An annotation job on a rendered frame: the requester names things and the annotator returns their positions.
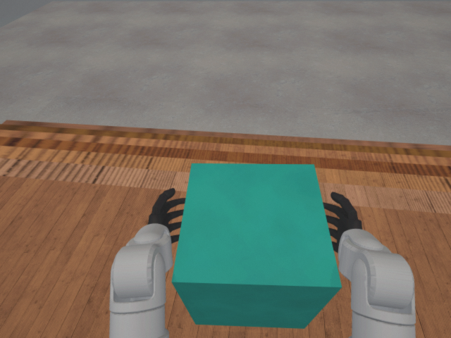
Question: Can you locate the robot left forearm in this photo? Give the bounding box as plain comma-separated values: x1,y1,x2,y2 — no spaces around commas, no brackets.
109,223,173,338

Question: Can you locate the carton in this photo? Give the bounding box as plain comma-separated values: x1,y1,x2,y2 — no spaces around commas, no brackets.
172,163,342,329

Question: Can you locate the robot left hand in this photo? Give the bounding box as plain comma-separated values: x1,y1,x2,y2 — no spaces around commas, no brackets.
148,188,185,243

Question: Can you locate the robot right hand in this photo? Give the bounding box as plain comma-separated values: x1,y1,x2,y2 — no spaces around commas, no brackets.
323,192,362,253

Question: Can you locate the robot right forearm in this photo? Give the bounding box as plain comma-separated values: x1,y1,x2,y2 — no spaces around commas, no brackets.
338,229,416,338

